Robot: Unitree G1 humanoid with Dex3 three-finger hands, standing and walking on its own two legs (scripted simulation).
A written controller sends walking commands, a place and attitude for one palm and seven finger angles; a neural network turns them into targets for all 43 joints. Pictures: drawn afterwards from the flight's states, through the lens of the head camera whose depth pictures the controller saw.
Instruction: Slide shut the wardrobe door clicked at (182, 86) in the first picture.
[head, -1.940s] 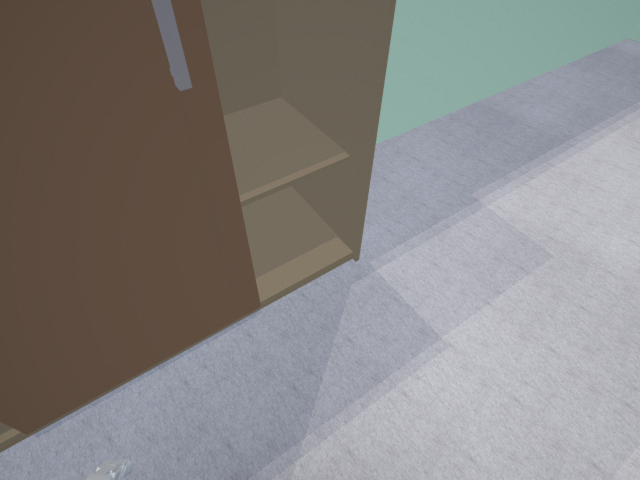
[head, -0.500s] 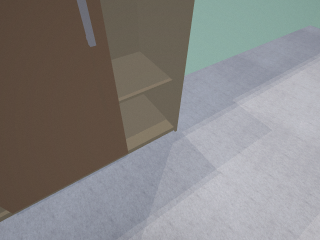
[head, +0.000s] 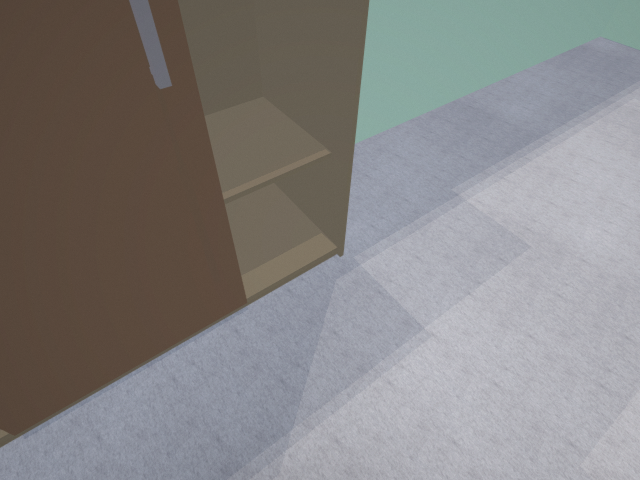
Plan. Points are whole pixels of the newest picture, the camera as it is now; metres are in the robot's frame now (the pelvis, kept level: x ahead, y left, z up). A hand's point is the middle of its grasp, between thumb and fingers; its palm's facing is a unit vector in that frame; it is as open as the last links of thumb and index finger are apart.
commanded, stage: walk to a spot facing it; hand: left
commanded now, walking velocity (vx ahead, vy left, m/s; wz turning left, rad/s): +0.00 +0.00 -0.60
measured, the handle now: (141, 20) +0.71 +0.36 +0.23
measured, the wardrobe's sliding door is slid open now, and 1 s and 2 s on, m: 0.43 0.43 0.43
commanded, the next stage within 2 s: turn to face it in 1.78 s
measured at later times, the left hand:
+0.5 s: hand out of the picture +0.04 +0.15 -0.16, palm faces -0.16 -0.95 -0.25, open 7.4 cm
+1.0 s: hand (197, 457) +0.18 +0.20 -0.17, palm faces -0.45 -0.87 -0.19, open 7.4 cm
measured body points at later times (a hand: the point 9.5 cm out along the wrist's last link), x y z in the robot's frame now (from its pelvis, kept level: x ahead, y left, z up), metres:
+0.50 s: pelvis -0.02 -0.04 +0.00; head +0.01 -0.07 +0.45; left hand +0.05 +0.20 -0.14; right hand +0.01 -0.32 -0.15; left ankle -0.02 +0.13 -0.66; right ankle -0.01 -0.11 -0.74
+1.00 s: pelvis +0.02 +0.04 +0.01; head +0.04 +0.08 +0.45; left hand +0.20 +0.24 -0.15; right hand -0.10 -0.19 -0.11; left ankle +0.00 +0.12 -0.74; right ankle -0.05 -0.13 -0.62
